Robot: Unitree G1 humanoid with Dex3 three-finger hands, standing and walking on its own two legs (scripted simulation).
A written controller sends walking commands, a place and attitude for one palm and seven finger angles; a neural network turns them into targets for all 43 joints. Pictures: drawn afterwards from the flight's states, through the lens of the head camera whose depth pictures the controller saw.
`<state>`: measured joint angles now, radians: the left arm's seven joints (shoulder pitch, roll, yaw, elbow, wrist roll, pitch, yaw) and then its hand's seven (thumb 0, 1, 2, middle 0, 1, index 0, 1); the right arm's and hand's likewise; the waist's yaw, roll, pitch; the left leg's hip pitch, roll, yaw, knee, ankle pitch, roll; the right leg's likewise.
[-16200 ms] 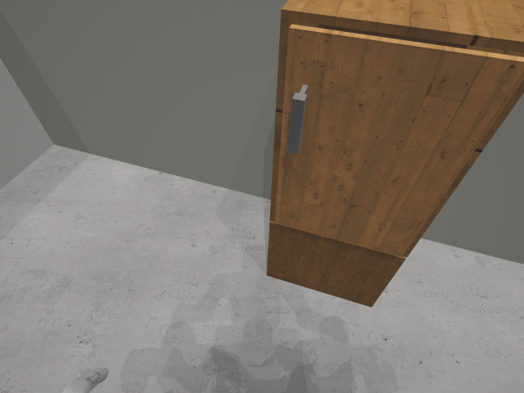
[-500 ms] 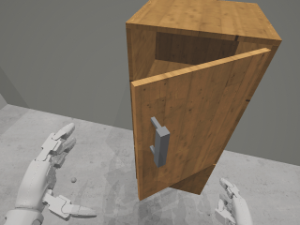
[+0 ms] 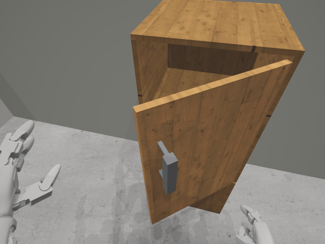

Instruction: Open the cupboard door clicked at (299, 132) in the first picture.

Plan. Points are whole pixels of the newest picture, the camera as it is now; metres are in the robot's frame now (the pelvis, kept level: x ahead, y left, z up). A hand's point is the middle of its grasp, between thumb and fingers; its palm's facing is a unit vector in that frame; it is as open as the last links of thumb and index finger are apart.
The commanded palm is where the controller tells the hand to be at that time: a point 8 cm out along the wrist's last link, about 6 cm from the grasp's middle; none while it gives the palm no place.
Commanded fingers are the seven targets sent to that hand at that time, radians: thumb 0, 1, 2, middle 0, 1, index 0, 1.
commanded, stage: draw the hand back to the body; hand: left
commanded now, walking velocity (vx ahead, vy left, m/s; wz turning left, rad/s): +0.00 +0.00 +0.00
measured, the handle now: (165, 167) +0.28 +0.03 +0.08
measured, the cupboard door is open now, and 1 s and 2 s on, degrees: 40 40 40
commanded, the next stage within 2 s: step back with the hand held close in 0.46 s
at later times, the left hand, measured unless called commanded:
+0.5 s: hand (46, 177) +0.18 +0.23 +0.16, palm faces +0.42 -0.80 -0.42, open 7.4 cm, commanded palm +0.13 +0.28 +0.18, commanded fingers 0.00 0.90 0.90 -0.20 -0.30 -0.20 -0.30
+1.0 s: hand (34, 188) +0.17 +0.25 +0.15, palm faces +0.29 -0.81 -0.50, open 7.4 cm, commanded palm +0.10 +0.30 +0.18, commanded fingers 0.00 0.90 0.90 -0.20 -0.30 -0.20 -0.30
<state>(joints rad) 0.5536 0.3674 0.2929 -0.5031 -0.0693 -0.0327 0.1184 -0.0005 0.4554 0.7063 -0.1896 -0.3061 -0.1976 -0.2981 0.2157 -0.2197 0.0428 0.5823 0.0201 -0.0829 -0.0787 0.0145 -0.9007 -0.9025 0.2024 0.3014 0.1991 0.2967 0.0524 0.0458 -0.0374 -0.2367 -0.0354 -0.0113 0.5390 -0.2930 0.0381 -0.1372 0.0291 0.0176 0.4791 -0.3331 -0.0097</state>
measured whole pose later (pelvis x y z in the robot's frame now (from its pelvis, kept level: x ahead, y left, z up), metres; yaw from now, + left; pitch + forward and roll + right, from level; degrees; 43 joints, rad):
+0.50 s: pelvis +0.00 -0.03 +0.00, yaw +0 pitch -2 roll +0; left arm 0.51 0.37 0.34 -0.44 -0.08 -0.06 0.10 0.01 0.88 0.89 -0.21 -0.31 -0.22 -0.30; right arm 0.19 -0.22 0.02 0.61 0.02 -0.06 -0.08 0.01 -0.90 -0.90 0.20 0.30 0.20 0.30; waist 0.06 0.06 -0.01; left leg -0.17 -0.01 -0.02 0.48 -0.26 0.01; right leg -0.08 0.06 0.01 0.42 -0.30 -0.04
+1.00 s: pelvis -0.05 +0.00 +0.00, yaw -3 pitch +0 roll -1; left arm 0.57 0.47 0.40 -0.51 -0.06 -0.13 0.12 0.01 0.89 0.89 -0.21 -0.31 -0.22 -0.30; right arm 0.17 -0.23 -0.02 0.54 0.03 0.03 -0.08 0.01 -0.90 -0.90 0.20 0.30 0.20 0.30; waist -0.01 -0.01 0.05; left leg -0.30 0.00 0.03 0.50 -0.20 0.04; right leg -0.22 0.05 0.06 0.45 -0.22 0.00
